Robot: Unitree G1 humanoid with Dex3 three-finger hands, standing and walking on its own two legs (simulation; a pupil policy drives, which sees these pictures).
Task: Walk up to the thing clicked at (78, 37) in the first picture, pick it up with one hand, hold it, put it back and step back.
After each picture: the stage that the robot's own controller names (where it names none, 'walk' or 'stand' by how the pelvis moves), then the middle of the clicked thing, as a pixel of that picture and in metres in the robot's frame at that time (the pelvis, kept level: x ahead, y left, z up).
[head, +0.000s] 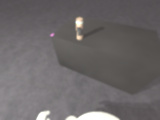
stand; (79, 29) +0.99 +0.18 +0.01
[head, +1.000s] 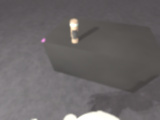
walk; (74, 32) +0.87 +0.19 +0.02
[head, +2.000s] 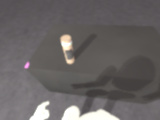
stand; (68, 50) +0.53 +0.20 +0.04
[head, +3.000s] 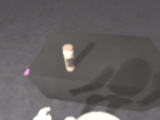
stand; (69, 59) +0.50 +0.19 +0.01
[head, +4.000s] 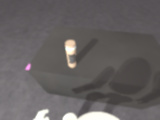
stand; (71, 55) +0.51 +0.18 +0.01
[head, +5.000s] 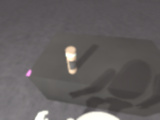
stand; (71, 61) +0.48 +0.17 +0.00
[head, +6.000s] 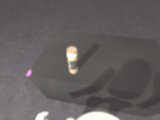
stand; (72, 61) +0.47 +0.16 +0.00
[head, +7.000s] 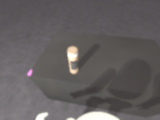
stand; (73, 61) +0.47 +0.15 +0.00
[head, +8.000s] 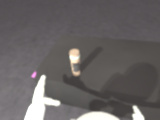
rise first; (75, 63) +0.47 +0.16 +0.01
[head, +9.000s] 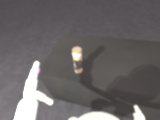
go down; (77, 61) +0.49 +0.15 +0.01
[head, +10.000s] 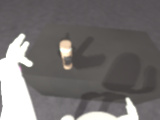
go down; (66, 56) +0.49 +0.15 +0.02
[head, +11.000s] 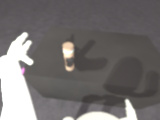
go down; (69, 58) +0.49 +0.15 +0.02
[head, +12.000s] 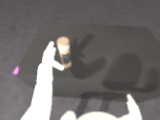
close in; (65, 54) +0.49 +0.17 +0.05
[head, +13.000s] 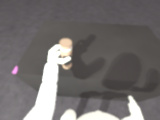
lift; (66, 55) +0.46 +0.15 +0.06
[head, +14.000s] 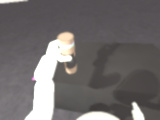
lift; (69, 56) +0.34 +0.13 +0.24
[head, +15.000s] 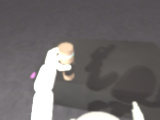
hold; (67, 64) +0.32 +0.15 +0.18
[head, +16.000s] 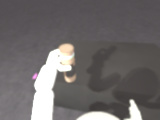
hold; (68, 65) +0.32 +0.14 +0.18
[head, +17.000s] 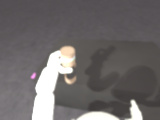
crouch; (69, 67) +0.32 +0.14 +0.16
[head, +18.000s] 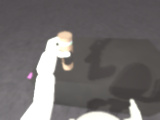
crouch; (66, 53) +0.40 +0.15 +0.19
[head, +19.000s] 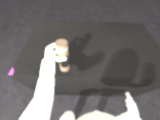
lower; (63, 57) +0.45 +0.15 +0.04
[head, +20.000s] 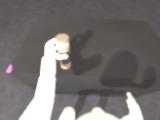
lower; (64, 53) +0.46 +0.15 +0.07
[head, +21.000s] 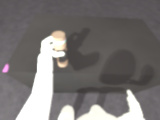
lower; (61, 51) +0.48 +0.16 +0.07
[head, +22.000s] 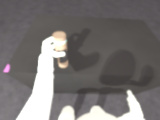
lower; (61, 51) +0.47 +0.16 +0.07
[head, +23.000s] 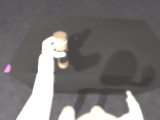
loosen; (62, 52) +0.47 +0.16 +0.07
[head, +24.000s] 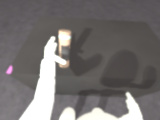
withdraw; (64, 49) +0.50 +0.15 +0.07
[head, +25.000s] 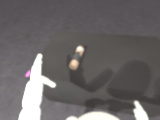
sink last; (77, 57) +0.59 +0.14 -0.05
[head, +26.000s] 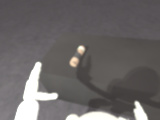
stand; (78, 55) +0.64 +0.17 -0.05
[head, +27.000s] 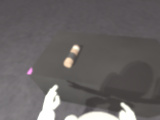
stand; (72, 55) +0.62 +0.20 -0.07
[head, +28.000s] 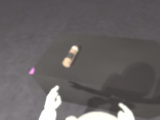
stand; (71, 55) +0.63 +0.23 -0.08
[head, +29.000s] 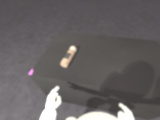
stand; (69, 55) +0.62 +0.25 -0.08
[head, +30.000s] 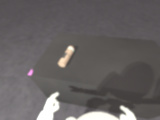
stand; (66, 55) +0.63 +0.26 -0.08
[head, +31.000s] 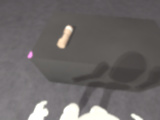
walk; (65, 36) +0.74 +0.26 -0.06
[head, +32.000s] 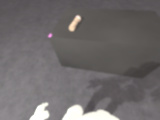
walk; (75, 23) +1.07 +0.25 -0.06
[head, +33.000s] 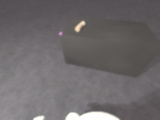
walk; (80, 26) +1.34 +0.23 -0.06
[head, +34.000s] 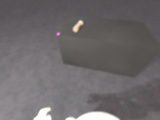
stand; (78, 26) +1.30 +0.22 -0.09
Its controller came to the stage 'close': yes
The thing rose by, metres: 0.21
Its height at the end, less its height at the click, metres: -0.09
